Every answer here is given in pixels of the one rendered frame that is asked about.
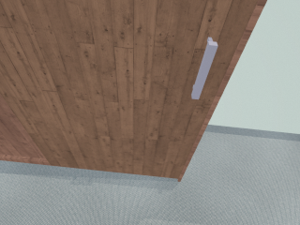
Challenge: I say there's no wardrobe door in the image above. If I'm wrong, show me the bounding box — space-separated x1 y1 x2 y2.
0 0 258 179
0 95 46 159

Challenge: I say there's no handle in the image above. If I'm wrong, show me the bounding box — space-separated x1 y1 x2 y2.
191 37 218 99

